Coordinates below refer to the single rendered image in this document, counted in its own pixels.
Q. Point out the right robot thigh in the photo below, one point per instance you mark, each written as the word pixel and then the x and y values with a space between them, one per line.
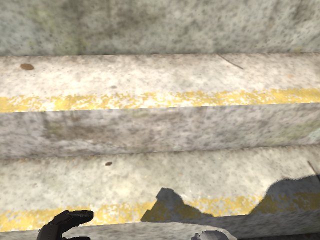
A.
pixel 210 235

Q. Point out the left robot hand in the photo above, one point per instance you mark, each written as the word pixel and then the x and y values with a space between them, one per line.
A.
pixel 63 222

